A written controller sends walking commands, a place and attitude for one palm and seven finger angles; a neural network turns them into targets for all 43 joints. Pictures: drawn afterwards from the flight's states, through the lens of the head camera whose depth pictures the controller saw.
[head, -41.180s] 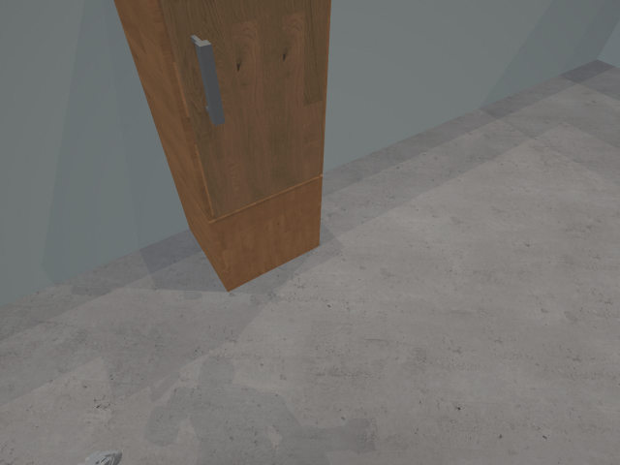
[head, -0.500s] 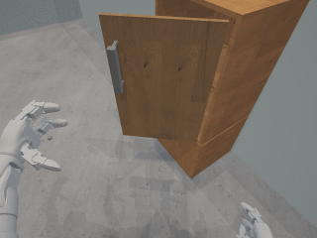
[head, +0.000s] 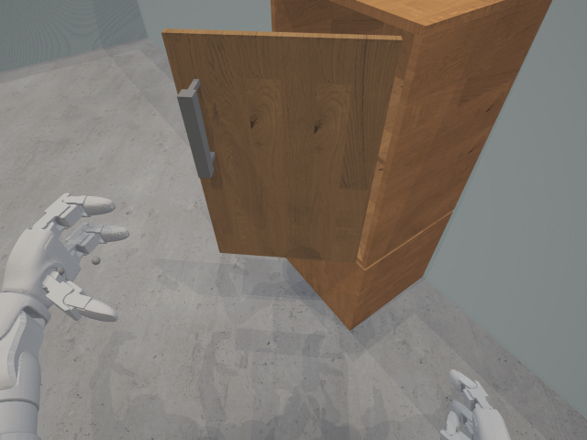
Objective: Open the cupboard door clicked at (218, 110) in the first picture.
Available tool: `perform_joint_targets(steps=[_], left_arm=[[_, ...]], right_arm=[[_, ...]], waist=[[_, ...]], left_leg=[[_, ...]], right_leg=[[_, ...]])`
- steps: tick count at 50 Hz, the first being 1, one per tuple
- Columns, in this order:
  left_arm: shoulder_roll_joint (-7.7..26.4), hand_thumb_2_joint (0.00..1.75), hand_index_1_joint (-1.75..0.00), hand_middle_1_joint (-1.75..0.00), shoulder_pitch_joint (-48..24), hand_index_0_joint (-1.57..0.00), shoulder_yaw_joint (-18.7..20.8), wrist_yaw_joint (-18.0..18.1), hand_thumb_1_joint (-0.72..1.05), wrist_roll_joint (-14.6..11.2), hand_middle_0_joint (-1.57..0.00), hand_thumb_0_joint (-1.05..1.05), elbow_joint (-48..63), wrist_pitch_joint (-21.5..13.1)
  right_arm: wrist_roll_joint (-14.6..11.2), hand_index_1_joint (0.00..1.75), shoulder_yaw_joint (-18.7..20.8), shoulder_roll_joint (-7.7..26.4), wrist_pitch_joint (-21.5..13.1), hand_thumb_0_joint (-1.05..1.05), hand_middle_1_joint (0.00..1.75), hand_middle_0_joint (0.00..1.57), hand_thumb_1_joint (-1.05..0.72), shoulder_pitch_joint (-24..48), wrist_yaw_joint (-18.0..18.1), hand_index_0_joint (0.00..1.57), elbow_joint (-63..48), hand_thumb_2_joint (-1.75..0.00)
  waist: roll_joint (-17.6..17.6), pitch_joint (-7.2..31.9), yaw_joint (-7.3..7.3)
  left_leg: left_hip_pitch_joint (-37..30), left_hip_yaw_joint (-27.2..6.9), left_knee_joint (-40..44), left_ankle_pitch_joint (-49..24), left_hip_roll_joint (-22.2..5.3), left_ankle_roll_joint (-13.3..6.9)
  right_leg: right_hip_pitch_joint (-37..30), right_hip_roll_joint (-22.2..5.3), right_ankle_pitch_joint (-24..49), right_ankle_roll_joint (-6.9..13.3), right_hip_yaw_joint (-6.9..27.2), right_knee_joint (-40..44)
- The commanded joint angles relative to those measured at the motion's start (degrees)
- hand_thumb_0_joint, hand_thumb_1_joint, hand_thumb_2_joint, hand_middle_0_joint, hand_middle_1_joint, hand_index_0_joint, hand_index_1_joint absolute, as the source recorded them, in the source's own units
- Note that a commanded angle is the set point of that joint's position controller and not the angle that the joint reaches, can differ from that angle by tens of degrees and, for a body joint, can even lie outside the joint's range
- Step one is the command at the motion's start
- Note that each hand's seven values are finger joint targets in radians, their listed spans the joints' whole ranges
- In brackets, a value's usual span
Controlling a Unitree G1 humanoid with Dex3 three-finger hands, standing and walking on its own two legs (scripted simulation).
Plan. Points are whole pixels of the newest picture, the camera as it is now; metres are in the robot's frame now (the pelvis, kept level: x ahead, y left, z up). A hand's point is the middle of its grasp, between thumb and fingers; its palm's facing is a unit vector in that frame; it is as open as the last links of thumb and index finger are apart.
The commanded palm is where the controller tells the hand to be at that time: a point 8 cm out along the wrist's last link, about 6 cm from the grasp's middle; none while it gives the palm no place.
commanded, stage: move the hooked fingers beside the handle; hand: left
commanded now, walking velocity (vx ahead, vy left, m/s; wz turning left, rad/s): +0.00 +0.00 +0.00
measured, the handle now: (201, 130) +0.61 +0.23 +0.10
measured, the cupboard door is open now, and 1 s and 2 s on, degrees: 49 49 49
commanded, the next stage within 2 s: none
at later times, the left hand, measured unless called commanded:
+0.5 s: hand (114, 218) +0.36 +0.28 +0.12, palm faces +0.01 -1.00 +0.01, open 14.0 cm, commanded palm +0.34 +0.33 +0.11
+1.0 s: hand (128, 180) +0.44 +0.30 +0.12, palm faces -0.02 -1.00 +0.01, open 14.0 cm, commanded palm +0.43 +0.34 +0.11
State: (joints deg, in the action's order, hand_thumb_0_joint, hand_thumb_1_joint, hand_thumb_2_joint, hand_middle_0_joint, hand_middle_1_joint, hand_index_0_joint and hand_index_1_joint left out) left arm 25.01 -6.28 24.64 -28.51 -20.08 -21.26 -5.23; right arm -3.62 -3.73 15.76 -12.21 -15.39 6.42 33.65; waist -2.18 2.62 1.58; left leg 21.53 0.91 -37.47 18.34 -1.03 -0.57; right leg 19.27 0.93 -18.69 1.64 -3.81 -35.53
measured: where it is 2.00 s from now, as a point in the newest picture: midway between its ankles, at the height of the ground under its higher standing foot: outside the picture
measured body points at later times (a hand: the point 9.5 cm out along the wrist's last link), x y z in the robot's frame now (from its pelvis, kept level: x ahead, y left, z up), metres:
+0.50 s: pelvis -0.01 +0.01 -0.01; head +0.02 +0.01 +0.44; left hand +0.36 +0.34 +0.12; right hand +0.11 -0.26 -0.10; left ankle +0.01 +0.11 -0.72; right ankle +0.00 -0.10 -0.72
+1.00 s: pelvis +0.00 +0.03 -0.01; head +0.07 +0.05 +0.43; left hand +0.44 +0.35 +0.12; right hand +0.05 -0.25 -0.11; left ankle +0.01 +0.11 -0.72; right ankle +0.00 -0.10 -0.72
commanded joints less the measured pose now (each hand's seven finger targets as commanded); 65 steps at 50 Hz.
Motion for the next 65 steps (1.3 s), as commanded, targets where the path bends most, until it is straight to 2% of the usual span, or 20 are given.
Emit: perform_joint_targets(steps=[1,3,8,12,14,17,18,26,28,32,33,39,45,47,49,51,56,58,62,65], left_arm=[[15.56,0.3,-1.2,-1.2,-14.76,-0.3,5.32,-0.56,-0.5,-1.81,-0.3,0.0,10.23,-3.15],[15.76,0.3,-1.2,-1.2,-15.27,-0.3,5.53,-0.55,-0.5,-1.63,-0.3,0.0,10.94,-3.47],[17.97,0.3,-1.2,-1.2,-28.43,-0.3,4.18,0.11,-0.5,-0.03,-0.3,0.0,4.14,-4.39],[19.59,0.3,-1.2,-1.2,-35.64,-0.3,3.16,-0.46,-0.5,1.04,-0.3,0.0,0.16,-6.07],[19.31,0.3,-1.2,-1.2,-34.32,-0.3,3.12,-0.77,-0.5,1.57,-0.3,0.0,-2.55,-6.57],[22.36,0.3,-1.2,-1.2,-34.29,-0.3,5.56,-1.53,-0.5,1.22,-0.3,0.0,-8.86,-6.3],[22.03,0.3,-1.2,-1.2,-34.72,-0.3,5.03,-1.77,-0.5,1.65,-0.3,0.0,-10.03,-6.23],[23.88,0.3,-1.2,-1.2,-43.35,-0.3,4.85,-1.45,-0.5,2.69,-0.3,0.0,-13.38,-9.43],[24.84,0.3,-1.2,-1.2,-43.74,-0.3,5.67,-1.44,-0.5,3.16,-0.3,0.0,-14.04,-9.96],[26.21,0.3,-1.2,-1.2,-46.37,-0.3,6.14,-1.52,-0.5,3.64,-0.3,0.0,-18.01,-9.96],[24.62,0.3,-1.2,-1.2,-48.48,-0.3,4.17,-1.65,-0.5,3.94,-0.3,0.0,-18.7,-9.89],[27.43,0.3,-1.2,-1.2,-56.3,-0.3,4.37,-0.87,-0.5,6.04,-0.3,0.0,-25.31,-11.88],[29.7,0.3,-1.2,-1.2,-60.85,-0.3,4.58,-1.43,-0.5,7.58,-0.3,0.0,-30.09,-13.42],[30.4,0.3,-1.2,-1.2,-61.83,-0.3,5.14,-1.5,-0.5,7.53,-0.3,0.0,-28.85,-13.98],[28.11,0.3,-1.2,-1.2,-61.1,-0.3,3.76,-1.48,-0.5,7.5,-0.3,0.0,-31.62,-13.37],[29.86,0.3,-1.2,-1.2,-62.67,-0.3,4.71,-1.38,-0.5,7.36,-0.3,0.0,-35.82,-12.62],[35.71,0.3,-1.2,-1.2,-69.98,-0.3,6.25,-0.34,-0.5,10.27,-0.3,0.0,-35.22,-13.57],[33.49,0.3,-1.2,-1.2,-73.46,-0.3,3.91,-0.28,-0.5,10.75,-0.3,0.0,-34.24,-14.5],[35.64,0.3,-1.2,-1.2,-72.87,-0.3,5.65,-0.9,-0.5,10.66,-0.3,0.0,-38.32,-14.06],[37.97,0.3,-1.2,-1.2,-73.3,-0.3,5.81,-0.77,-0.5,12.13,-0.3,0.0,-42.91,-12.0]], right_arm=[[-0.06,0.3,3.32,7.67,-3.03,0.0,0.3,0.2,-0.9,4.39,0.52,0.2,-8.41,-0.9],[-0.08,0.3,3.39,7.54,-3.07,0.0,0.3,0.2,-0.9,4.44,0.45,0.2,-8.44,-0.9],[-0.33,0.3,3.14,7.96,-2.34,0.0,0.3,0.2,-0.9,3.65,1.38,0.2,-6.42,-0.9],[-0.26,0.3,3.19,8.24,-1.92,0.0,0.3,0.2,-0.9,2.73,1.59,0.2,-5.53,-0.9],[-0.12,0.3,3.33,8.33,-1.8,0.0,0.3,0.2,-0.9,1.8,1.3,0.2,-5.55,-0.9],[-0.06,0.3,3.43,9.14,-0.73,0.0,0.3,0.2,-0.9,0.71,0.74,0.2,-5.39,-0.9],[-0.09,0.3,3.47,9.24,-0.42,0.0,0.3,0.2,-0.9,0.6,0.55,0.2,-5.61,-0.9],[0.17,0.3,4.2,10.08,1.73,0.0,0.3,0.2,-0.9,-2.96,-0.31,0.2,-5.9,-0.9],[0.34,0.3,4.47,10.19,2.08,0.0,0.3,0.2,-0.9,-3.95,-0.51,0.2,-5.62,-0.9],[0.35,0.3,4.73,10.75,3.27,0.0,0.3,0.2,-0.9,-5.4,-0.43,0.2,-4.84,-0.9],[0.33,0.3,4.52,10.65,3.51,0.0,0.3,0.2,-0.9,-5.51,-0.48,0.2,-4.76,-0.9],[0.86,0.3,4.6,11.31,4.93,0.0,0.3,0.2,-0.9,-8.28,-0.57,0.2,-2.91,-0.9],[1.35,0.3,4.7,11.88,6.54,0.0,0.3,0.2,-0.9,-10.34,-1.03,0.2,-2.2,-0.9],[1.64,0.3,4.92,11.95,7.15,0.0,0.3,0.2,-0.9,-11.18,-1.25,0.2,-2.21,-0.9],[1.71,0.3,4.98,11.81,7.76,0.0,0.3,0.2,-0.9,-11.63,-1.58,0.2,-1.98,-0.9],[1.66,0.3,4.71,12.33,8.61,0.0,0.3,0.2,-0.9,-12.3,-1.35,0.2,-1.74,-0.9],[2.08,0.3,4.74,12.87,10.1,0.0,0.3,0.2,-0.9,-14.1,-1.28,0.2,-1.49,-0.9],[2.31,0.3,4.73,12.54,10.44,0.0,0.3,0.2,-0.9,-14.76,-1.52,0.2,-0.97,-0.9],[2.6,0.3,4.83,13.12,11.68,0.0,0.3,0.2,-0.9,-16.49,-1.64,0.2,-0.02,-0.9],[2.54,0.3,4.45,13.43,12.61,0.0,0.3,0.2,-0.9,-17.28,-1.63,0.2,0.04,-0.9]], waist=[[0.25,9.37,-0.22],[-0.93,10.92,-0.21],[-1.53,8.34,-2.95],[-2.9,12.53,-3.21],[-3.68,14.78,-2.58],[1.16,13.46,-2.35],[-1.2,13.29,-2.15],[-1.01,16.4,-3.24],[-4.21,18.21,-3.03],[-1.58,17.05,-3.84],[-3.34,16.51,-4.62],[-3.91,17.72,-6.1],[-6.06,20.17,-6.62],[-7.36,23.94,-6.37],[-6.14,21.83,-7.03],[-1.4,19.12,-7.85],[-5.51,22.08,-8.83],[-9.93,25.18,-9.92],[-7.91,26.72,-9.98],[-6.28,22.58,-10.59]], left_leg=[[-5.35,-1.33,4.29,-11.03,1.48,-1.34],[-5.9,-1.32,4.2,-11.53,1.45,-1.35],[-3.68,-1.4,3.62,-5.89,1.45,-1.3],[-4.31,-1.71,2.85,-7.21,1.41,-1.4],[-5.12,-1.72,2.66,-9.18,1.54,-1.35],[-1.37,-1.48,2.16,-10.07,1.31,-1.44],[-1.13,-1.36,2.18,-9.99,1.4,-1.31],[-1.56,-1.85,1.29,-11.82,1.06,-1.46],[-3.14,-1.99,1.19,-12.47,0.96,-1.3],[-1.9,-2.3,1.2,-12.01,0.58,-1.43],[-2.09,-2.23,1.23,-10.84,0.68,-1.39],[-2.37,-3.32,0.21,-10.96,0.13,-1.1],[-3.31,-4.26,-1.15,-14.43,-0.34,-0.51],[-6.2,-4.67,-1.96,-19.01,-0.65,-0.02],[-5.77,-4.66,-2.18,-18.71,-0.95,-0.01],[-1.13,-4.2,-2.33,-16.02,-0.79,-0.84],[-1.38,-4.66,-3.76,-17.01,-0.88,-0.58],[-5.27,-5.22,-4.32,-19.15,-1.22,0.08],[-5.15,-5.54,-5.47,-22.3,-1.59,0.16],[0.42,-4.97,-5.44,-17.47,-1.2,-0.74]], right_leg=[[-1.83,-0.08,13.87,-0.79,3.2,5.49],[-2.03,-0.22,14.5,-0.78,3.17,5.16],[1.73,-0.52,7.01,-1.01,4.59,6.49],[0.65,-0.74,8.43,-0.76,5.07,5.57],[-0.08,-0.56,11.28,-0.48,4.29,4.48],[-0.67,-0.56,13.54,-0.77,4.4,3.62],[0.07,-0.53,13.41,-0.55,4.26,3.27],[1.98,0.54,14.17,-0.11,3.25,1.29],[2.7,0.6,14.41,0.08,3.11,1.0],[4.29,0.85,13.63,-0.03,2.7,0.98],[5.9,0.84,12.41,-0.09,2.63,1.06],[9.29,1.17,10.64,0.07,2.15,0.17],[12.02,1.4,11.69,0.25,1.66,-1.51],[12.37,1.54,13.57,0.23,1.43,-2.29],[14.31,1.72,12.82,0.04,1.15,-2.05],[13.63,1.83,12.64,-0.08,1.33,-1.94],[15.47,1.8,12.31,-0.06,1.68,-3.16],[17.84,1.89,12.0,-0.19,1.55,-3.4],[18.09,2.24,13.43,-0.26,1.32,-3.78],[17.89,2.11,12.18,-0.45,1.63,-3.34]])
